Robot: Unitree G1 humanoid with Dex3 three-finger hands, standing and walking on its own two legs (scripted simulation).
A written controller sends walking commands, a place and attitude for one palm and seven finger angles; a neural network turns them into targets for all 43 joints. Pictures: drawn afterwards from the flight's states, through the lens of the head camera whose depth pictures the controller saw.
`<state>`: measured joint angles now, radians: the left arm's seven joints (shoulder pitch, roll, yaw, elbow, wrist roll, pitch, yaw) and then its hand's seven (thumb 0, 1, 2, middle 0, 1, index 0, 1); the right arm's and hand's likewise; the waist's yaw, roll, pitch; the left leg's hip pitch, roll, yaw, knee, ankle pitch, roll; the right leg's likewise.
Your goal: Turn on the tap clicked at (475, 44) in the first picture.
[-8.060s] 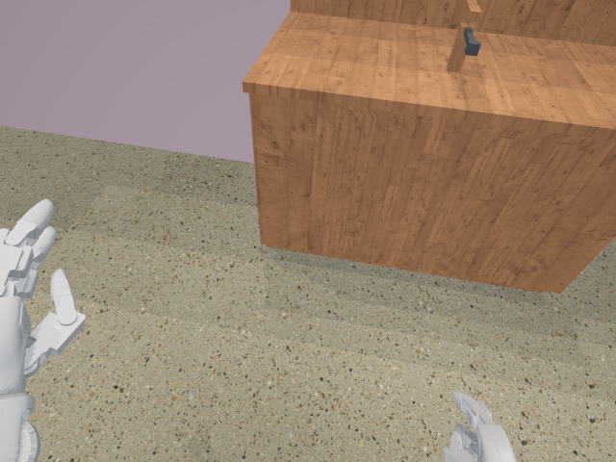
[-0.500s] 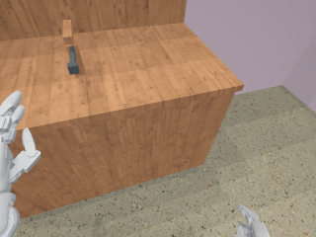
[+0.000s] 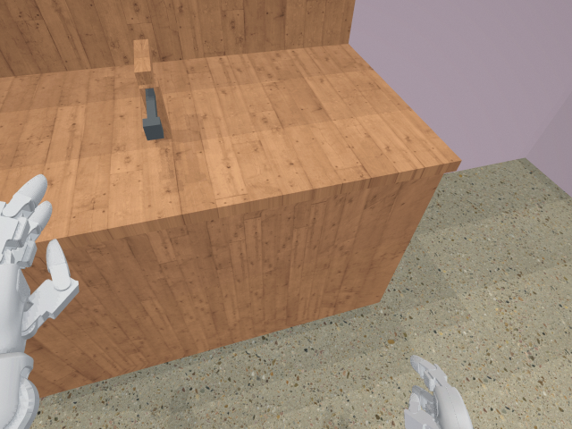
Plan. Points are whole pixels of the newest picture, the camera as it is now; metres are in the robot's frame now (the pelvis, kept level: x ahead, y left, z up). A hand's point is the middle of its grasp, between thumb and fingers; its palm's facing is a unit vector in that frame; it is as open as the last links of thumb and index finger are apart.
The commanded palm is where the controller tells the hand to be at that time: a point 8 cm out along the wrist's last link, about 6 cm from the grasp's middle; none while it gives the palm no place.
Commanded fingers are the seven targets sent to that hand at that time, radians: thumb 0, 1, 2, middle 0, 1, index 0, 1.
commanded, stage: look again from close up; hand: left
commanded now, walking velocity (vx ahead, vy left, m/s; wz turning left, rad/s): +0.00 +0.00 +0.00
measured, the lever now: (153, 128) +0.54 +0.29 +0.12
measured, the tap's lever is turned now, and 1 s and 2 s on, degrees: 0 0 0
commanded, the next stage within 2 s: shuffle to correct the standing spot in 0.14 s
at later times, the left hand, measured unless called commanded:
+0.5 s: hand (88, 276) +0.23 +0.24 +0.15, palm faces +0.44 -0.83 -0.35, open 7.4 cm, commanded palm +0.18 +0.27 +0.17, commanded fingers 0.00 0.90 0.90 -0.20 -0.30 -0.20 -0.30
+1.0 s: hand (148, 195) +0.33 +0.21 +0.18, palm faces +0.37 -0.84 -0.40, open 7.4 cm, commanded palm +0.27 +0.25 +0.17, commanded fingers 0.00 0.90 0.90 -0.20 -0.30 -0.20 -0.30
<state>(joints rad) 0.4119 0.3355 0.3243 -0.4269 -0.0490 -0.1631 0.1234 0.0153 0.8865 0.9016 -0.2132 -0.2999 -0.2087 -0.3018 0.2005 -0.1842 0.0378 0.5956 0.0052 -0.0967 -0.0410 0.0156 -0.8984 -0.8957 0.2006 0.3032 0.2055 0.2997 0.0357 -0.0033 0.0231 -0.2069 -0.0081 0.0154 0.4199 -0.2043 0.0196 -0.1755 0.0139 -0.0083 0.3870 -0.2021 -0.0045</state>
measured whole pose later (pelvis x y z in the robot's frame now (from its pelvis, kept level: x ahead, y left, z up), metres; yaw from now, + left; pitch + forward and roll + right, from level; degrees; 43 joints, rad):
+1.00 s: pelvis +0.11 -0.03 -0.01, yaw -1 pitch -1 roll +0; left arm 0.46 0.39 0.40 -0.59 -0.06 -0.22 0.12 0.02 0.89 0.90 -0.21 -0.30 -0.21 -0.30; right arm 0.17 -0.13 0.03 0.57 0.01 -0.11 -0.01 0.01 -0.90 -0.90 0.20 0.30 0.20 0.30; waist 0.01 -0.03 0.08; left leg -0.28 0.07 0.11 0.56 -0.27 0.00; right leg -0.52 -0.05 -0.05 0.96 -0.34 0.00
